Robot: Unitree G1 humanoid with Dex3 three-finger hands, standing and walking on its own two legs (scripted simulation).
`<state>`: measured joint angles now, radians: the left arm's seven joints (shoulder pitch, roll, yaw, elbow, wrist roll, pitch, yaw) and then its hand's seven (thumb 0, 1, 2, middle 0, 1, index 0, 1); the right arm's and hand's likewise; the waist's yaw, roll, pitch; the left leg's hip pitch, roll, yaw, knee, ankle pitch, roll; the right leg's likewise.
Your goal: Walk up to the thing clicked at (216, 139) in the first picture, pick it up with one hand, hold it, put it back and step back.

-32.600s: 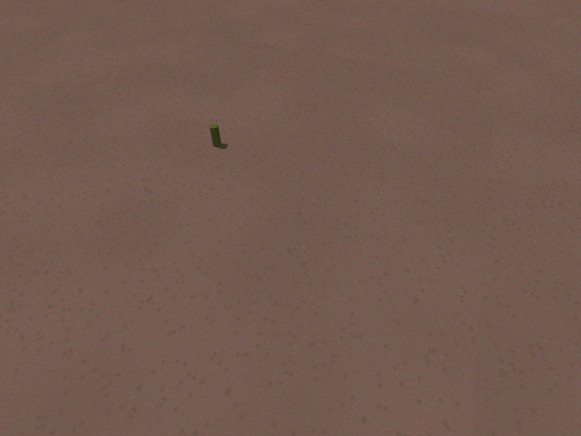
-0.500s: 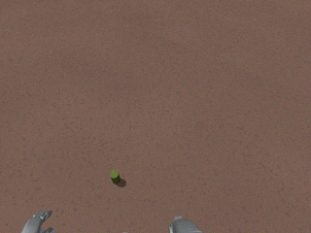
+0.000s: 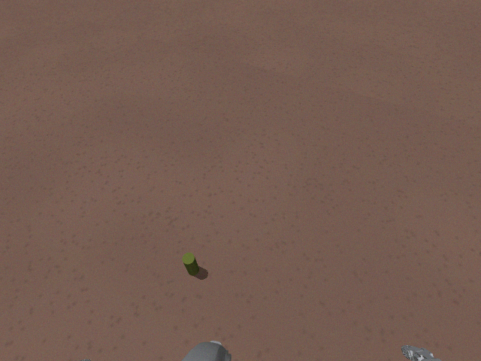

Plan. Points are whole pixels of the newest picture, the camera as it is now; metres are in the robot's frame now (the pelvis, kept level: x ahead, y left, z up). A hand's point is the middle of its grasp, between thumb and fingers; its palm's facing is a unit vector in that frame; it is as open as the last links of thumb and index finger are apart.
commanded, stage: step back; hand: left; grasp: from the side
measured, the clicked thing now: (191, 264) +0.55 +0.24 -0.70
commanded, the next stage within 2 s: none
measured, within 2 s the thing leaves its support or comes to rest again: neither
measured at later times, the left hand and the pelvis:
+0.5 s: hand out of the picture -0.08 +0.28 -0.16, palm faces +0.03 -0.93 -0.36, open 7.4 cm; pelvis -0.16 +0.01 +0.00, yaw +0 degrees
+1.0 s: hand out of the picture -0.20 +0.25 -0.15, palm faces +0.05 -0.92 -0.39, open 7.4 cm; pelvis -0.34 -0.02 -0.01, yaw +3 degrees
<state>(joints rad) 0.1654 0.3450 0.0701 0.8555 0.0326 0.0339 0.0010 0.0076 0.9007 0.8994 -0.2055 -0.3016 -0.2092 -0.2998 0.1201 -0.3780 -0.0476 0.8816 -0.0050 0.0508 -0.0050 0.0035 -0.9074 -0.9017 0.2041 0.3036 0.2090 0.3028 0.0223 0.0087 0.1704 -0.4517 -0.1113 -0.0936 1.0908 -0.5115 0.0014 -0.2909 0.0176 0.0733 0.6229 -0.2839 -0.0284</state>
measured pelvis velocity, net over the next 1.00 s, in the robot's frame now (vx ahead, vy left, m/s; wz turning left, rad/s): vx -0.34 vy -0.02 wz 0.05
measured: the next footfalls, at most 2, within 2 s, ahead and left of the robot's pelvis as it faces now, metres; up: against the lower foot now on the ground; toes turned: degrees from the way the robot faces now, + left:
left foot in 0.20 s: -0.05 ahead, +0.13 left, +0.00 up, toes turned +0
right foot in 0.62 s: -0.19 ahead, -0.15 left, +0.00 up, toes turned +2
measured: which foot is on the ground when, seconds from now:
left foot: up 0.00-0.18, down 0.20-0.66, up 0.68-0.94, down 0.96-1.00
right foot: down 0.00-0.22, up 0.24-0.60, down 0.62-0.98, up 1.00-1.00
